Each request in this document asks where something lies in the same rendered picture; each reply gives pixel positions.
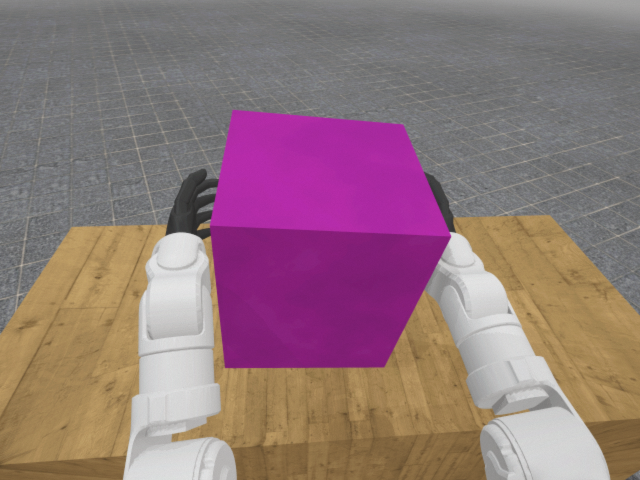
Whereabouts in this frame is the pedestal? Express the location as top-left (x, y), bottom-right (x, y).
top-left (0, 215), bottom-right (640, 480)

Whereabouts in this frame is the robot right upper arm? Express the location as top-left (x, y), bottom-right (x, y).
top-left (480, 407), bottom-right (609, 480)

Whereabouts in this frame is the robot right hand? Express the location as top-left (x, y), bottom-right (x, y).
top-left (424, 172), bottom-right (456, 233)

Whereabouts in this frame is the left robot forearm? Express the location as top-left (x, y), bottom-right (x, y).
top-left (123, 232), bottom-right (221, 480)

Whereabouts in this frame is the robot left hand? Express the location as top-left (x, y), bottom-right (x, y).
top-left (165, 168), bottom-right (219, 240)

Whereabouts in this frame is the right robot forearm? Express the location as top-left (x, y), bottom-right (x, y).
top-left (424, 232), bottom-right (610, 480)

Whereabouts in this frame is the robot left upper arm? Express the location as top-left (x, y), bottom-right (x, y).
top-left (126, 437), bottom-right (237, 480)

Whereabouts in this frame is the carton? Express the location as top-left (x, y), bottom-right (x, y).
top-left (210, 110), bottom-right (451, 368)

